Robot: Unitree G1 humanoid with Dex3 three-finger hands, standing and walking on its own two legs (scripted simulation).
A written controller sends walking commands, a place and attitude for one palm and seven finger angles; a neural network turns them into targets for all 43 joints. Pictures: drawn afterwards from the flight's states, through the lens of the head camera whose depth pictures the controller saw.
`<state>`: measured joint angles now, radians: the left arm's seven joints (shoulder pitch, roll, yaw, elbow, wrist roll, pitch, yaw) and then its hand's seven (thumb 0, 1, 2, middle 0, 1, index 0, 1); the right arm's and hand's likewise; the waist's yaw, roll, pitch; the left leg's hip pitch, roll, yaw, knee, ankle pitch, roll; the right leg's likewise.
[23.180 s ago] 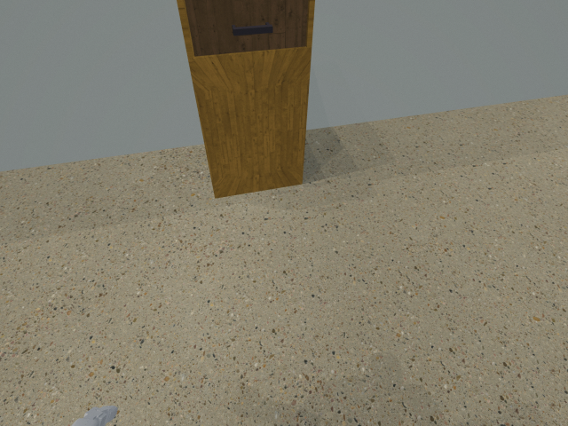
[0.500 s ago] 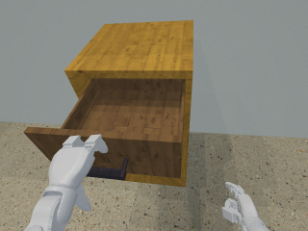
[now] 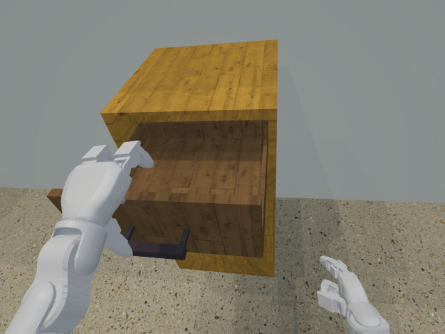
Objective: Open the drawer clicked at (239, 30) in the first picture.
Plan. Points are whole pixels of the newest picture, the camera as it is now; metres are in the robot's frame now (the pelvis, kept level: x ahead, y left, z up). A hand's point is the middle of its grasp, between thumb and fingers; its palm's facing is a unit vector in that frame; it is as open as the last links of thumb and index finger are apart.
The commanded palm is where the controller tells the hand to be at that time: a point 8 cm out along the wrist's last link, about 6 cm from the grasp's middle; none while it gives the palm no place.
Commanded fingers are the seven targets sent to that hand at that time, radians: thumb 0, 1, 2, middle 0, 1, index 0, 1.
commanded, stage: lift the hand off the handle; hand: left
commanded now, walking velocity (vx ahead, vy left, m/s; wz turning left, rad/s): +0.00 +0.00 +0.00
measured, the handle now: (154, 240) +0.27 +0.19 +0.03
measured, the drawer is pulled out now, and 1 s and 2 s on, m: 0.28 0.28 0.28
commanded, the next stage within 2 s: draw the hand back to the body in 0.16 s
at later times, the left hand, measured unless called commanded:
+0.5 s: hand (104, 216) +0.23 +0.21 +0.17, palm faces +0.16 -0.09 -0.98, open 13.9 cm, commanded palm +0.18 +0.21 +0.23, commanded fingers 0.00 -0.50 0.30 -0.30 -1.20 -0.30 -1.20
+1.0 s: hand (96, 218) +0.21 +0.21 +0.18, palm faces +0.30 -0.78 -0.55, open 13.7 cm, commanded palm +0.16 +0.25 +0.22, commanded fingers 0.00 -0.22 0.42 -0.28 -1.02 -0.28 -1.02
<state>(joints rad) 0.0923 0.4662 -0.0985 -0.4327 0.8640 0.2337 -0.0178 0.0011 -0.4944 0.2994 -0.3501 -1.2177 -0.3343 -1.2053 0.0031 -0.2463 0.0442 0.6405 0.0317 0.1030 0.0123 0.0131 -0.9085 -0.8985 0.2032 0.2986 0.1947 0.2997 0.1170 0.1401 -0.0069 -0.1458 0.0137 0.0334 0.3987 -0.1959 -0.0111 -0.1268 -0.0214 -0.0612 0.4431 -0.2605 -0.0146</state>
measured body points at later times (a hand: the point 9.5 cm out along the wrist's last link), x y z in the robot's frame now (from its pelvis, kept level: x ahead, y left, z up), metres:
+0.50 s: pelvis +0.00 -0.01 +0.00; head -0.01 -0.07 +0.44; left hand +0.21 +0.22 +0.22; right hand +0.24 -0.20 -0.10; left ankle +0.02 +0.13 -0.74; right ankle -0.01 -0.11 -0.74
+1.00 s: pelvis +0.01 +0.01 +0.00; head +0.01 -0.02 +0.45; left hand +0.19 +0.25 +0.21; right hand +0.23 -0.18 -0.08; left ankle +0.02 +0.13 -0.74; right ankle -0.01 -0.10 -0.74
